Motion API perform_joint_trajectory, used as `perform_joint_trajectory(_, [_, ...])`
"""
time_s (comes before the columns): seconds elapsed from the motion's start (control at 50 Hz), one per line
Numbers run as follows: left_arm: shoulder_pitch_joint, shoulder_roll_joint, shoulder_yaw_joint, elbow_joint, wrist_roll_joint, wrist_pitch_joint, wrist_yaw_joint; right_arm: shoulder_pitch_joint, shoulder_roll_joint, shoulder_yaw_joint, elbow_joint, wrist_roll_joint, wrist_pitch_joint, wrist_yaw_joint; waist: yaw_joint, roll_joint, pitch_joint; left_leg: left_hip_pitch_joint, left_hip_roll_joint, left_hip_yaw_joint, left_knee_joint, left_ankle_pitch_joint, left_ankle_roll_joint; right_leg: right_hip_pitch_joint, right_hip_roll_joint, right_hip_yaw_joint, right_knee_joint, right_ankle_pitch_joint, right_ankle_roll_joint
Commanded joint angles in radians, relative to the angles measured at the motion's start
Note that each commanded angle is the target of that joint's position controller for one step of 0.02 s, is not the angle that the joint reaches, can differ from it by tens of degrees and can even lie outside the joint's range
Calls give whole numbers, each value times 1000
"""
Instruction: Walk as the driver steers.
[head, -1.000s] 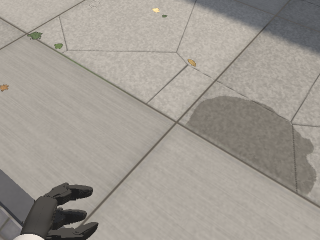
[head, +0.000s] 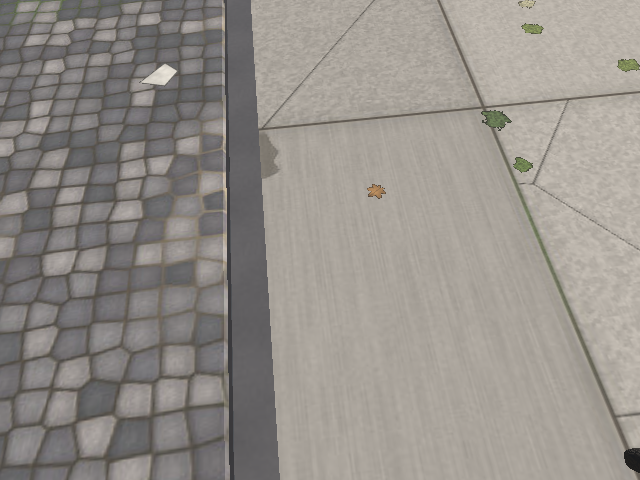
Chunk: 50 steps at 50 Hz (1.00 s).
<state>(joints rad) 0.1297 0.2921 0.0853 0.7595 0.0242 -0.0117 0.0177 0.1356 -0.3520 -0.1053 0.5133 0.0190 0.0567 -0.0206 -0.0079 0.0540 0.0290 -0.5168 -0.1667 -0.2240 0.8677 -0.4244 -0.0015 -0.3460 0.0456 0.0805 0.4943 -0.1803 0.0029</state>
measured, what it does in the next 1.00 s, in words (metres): steps on the spot, turning left: left foot, then right foot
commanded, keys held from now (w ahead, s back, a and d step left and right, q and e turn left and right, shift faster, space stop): q+shift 0.48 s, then shift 0.06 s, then e+shift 0.34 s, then w+e+shift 0.12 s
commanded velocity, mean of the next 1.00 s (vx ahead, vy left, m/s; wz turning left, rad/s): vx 0.03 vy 0.00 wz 0.43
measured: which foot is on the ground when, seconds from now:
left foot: up 0.00-0.36, down 0.38-0.82, up 0.84-1.00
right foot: down 0.00-0.38, up 0.40-0.76, down 0.78-1.00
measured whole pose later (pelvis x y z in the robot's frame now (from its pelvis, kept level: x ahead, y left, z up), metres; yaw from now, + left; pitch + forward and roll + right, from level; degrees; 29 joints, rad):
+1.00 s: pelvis +0.04 +0.05 +0.01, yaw +21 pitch +3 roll +2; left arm 0.30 0.30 0.08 0.68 -0.03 0.01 0.02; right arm 0.12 -0.29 -0.07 0.63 0.01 -0.03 0.01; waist 0.03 0.00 0.00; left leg -0.39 -0.08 -0.05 0.83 -0.53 -0.01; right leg -0.33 0.02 0.15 0.51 -0.25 -0.03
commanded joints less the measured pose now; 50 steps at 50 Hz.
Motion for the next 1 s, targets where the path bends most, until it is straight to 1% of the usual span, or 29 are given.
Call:
perform_joint_trajectory(0.02, [-137, 87, 18, -137, -4, -8, 26, 92, -154, -46, -26, -2, -12, 10, -48, -165, -89, -152, 121, 78, 370, -4, -52, 158, -310, 244, -195, 65, -190])
perform_joint_trajectory(0.04, [-131, 91, 16, -138, -14, -3, 37, 102, -127, -37, -22, -5, -6, 11, -38, -144, -75, -177, 135, 101, 434, 41, -63, 164, -287, 189, -191, 85, -181])
perform_joint_trajectory(0.08, [-84, 109, 14, -129, -9, 5, 48, 61, -82, -15, -43, 8, -3, 18, -7, -145, -53, -205, 176, 171, 410, 86, -78, 181, -267, 89, -202, 160, -190])
perform_joint_trajectory(0.16, [12, 153, 30, -109, 0, 18, 45, -28, -50, 3, -82, 9, -5, 20, 62, -199, -93, -218, 243, 207, 239, 80, -106, 319, -321, 19, -198, 235, -227])
perform_joint_trajectory(0.26, [-29, 197, 52, -110, -14, 17, 19, -8, -43, 3, -65, 6, 2, 33, 43, -230, -116, 2, 249, 282, -1, 77, -68, 246, -356, -121, -178, 251, -193])
perform_joint_trajectory(0.34, [-34, 186, 59, -92, -51, 4, -6, 45, -50, -19, -38, 10, 26, 41, -6, -219, -128, 180, 207, 332, -283, 153, 10, 239, -382, -197, -50, 221, -111])
perform_joint_trajectory(0.36, [0, 151, 53, -74, -56, 4, -11, 107, -70, -35, -11, 8, 26, 32, -28, -167, -138, 305, 175, 316, -381, 229, 47, 171, -344, -245, 61, 157, -57])
perform_joint_trajectory(0.38, [27, 108, 43, -75, -34, 5, -17, 193, -171, -71, 6, 8, 18, 17, -49, 44, -128, 510, 282, 102, -462, 558, 120, -69, -251, -315, 326, -83, 26])
perform_joint_trajectory(0.4, [-37, 56, 19, -171, 9, -2, -12, 171, -308, -87, -27, -15, 0, 12, -4, 345, -142, 623, 519, -344, -456, 808, 319, -442, -95, -251, 601, -504, 100])
perform_joint_trajectory(0.42, [-135, 108, 31, -186, 5, -9, -1, 178, -249, -77, -37, -44, -35, 28, -90, 198, -239, 585, 547, -358, -495, 747, 385, -467, -80, -47, 750, -493, 88])
perform_joint_trajectory(0.44, [-156, 122, 34, -193, -19, -12, 5, 154, -218, -61, -20, -42, -56, 30, -62, 155, -198, 547, 496, -277, -508, 657, 339, -473, -85, -13, 766, -401, 59])
perform_joint_trajectory(0.46, [-131, 122, 37, -175, -20, -14, 14, 101, -186, -54, -17, -17, -61, 20, -23, 99, -152, 499, 433, -205, -503, 586, 277, -468, -99, 3, 728, -305, 44])
perform_joint_trajectory(0.48, [-106, 139, 41, -163, -9, -12, 22, 42, -151, -40, -25, 3, -52, 10, 7, 77, -134, 448, 402, -161, -493, 574, 239, -441, -105, 10, 682, -240, 43])
perform_joint_trajectory(0.52, [-48, 133, 40, -131, -4, -7, 16, -22, -119, -20, -44, -9, -40, -8, 40, 77, -168, 361, 365, -85, -474, 667, 219, -324, -78, -21, 661, -151, 58])
perform_joint_trajectory(0.58, [-18, 81, 14, -105, -18, 3, 5, -4, -94, -4, -21, -19, -42, -18, 22, 64, -198, 367, 347, -26, -448, 688, 210, -247, -74, -47, 516, -98, 78])
perform_joint_trajectory(0.66, [-17, 45, -14, -100, -27, 13, -18, -2, -13, 39, 29, -46, -52, -4, -5, 97, -178, 285, 357, 12, -459, 557, 210, -60, -117, -63, 317, -87, 61])
perform_joint_trajectory(0.7, [-23, 78, -7, -113, -38, 17, -24, -1, -35, 38, 54, -54, -59, 11, -15, 112, -120, 235, 372, 5, -470, 456, 217, -2, -100, -87, 264, -112, 40])
perform_joint_trajectory(0.76, [-15, 123, 5, -141, -45, 11, -28, -3, -98, 17, 72, -29, -53, 2, -2, 95, -46, 267, 376, -5, -421, 415, 196, -10, -62, -124, 104, -58, -6])
perform_joint_trajectory(0.78, [-11, 137, 8, -150, -40, 8, -28, 26, -101, 13, 82, -21, -53, -5, -5, 60, -43, 288, 353, 7, -387, 368, 165, -2, -73, -92, 48, 72, -27])
perform_joint_trajectory(0.8, [-10, 189, 21, -163, -33, 5, -25, 58, -89, 10, 75, -32, -58, -13, -37, -46, -56, 265, 287, 61, -297, 277, 117, 30, -129, 9, 57, 352, -62])
perform_joint_trajectory(0.82, [11, 218, 34, -155, -44, 3, -22, 51, -61, 13, 55, -51, -62, -19, -56, -196, -76, 204, 163, 191, -180, 188, 43, 50, -200, 163, 7, 409, -148])
perform_joint_trajectory(0.84, [71, 220, 40, -154, -41, 2, -21, -36, -44, 15, 34, -53, -65, -24, 5, -285, -77, 100, 72, 242, -28, 61, -15, 105, -292, 361, -84, 413, -262])
perform_joint_trajectory(0.86, [152, 205, 37, -139, -24, -5, -17, -104, -27, 18, 5, -39, -64, -25, 60, -334, -100, -47, 45, 184, 129, -212, -28, 220, -364, 504, -149, 415, -338])
perform_joint_trajectory(0.88, [169, 204, 38, -138, -16, -15, -12, -109, -17, 17, 3, -28, -62, -23, 68, -285, -124, -108, 64, 121, 274, -279, -33, 278, -368, 516, -150, 405, -343])
perform_joint_trajectory(0.9, [171, 197, 43, -132, -40, -20, -4, -64, -14, 16, 14, -18, -67, -9, 40, -204, -175, -122, 105, 89, 286, -218, -21, 307, -326, 474, -147, 100, -298])
perform_joint_trajectory(0.92, [149, 183, 41, -138, -63, -18, 2, -62, -13, 17, 13, -8, -77, 10, 25, -174, -158, -125, 144, 85, 170, -142, -4, 277, -290, 455, -191, -276, -253])
perform_joint_trajectory(0.94, [128, 178, 40, -147, -71, -8, 9, -98, -10, 15, 4, -2, -89, 23, 28, -203, -115, -91, 139, 120, 45, -121, -3, 213, -268, 452, -244, -460, -233])
perform_joint_trajectory(0.96, [116, 183, 41, -156, -67, 6, 15, -121, 6, 17, 2, 0, -103, 36, 30, -230, -82, -28, 115, 153, -31, -103, -10, 149, -244, 452, -271, -494, -226])
perform_joint_trajectory(1.0, [68, 190, 45, -185, -61, 18, 21, -70, 25, 16, 27, 5, -133, 55, -9, -243, -82, 178, 81, 176, -204, -86, -6, 16, -181, 393, -270, -436, -200])
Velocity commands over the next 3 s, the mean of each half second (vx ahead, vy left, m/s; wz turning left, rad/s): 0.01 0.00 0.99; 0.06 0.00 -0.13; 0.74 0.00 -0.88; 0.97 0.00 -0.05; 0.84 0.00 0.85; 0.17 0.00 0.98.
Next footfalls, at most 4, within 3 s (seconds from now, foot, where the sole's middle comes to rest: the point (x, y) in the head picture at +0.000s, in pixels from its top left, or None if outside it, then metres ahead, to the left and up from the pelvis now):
0.38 left None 0.00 0.15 -0.77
0.78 right None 0.14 -0.04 -0.77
1.08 left None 0.03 0.19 -0.77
1.54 right None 0.44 -0.02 -0.77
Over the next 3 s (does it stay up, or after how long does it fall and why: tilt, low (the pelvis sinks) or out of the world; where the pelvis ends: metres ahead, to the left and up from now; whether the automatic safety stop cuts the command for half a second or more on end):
stays up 1.34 -0.06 0.00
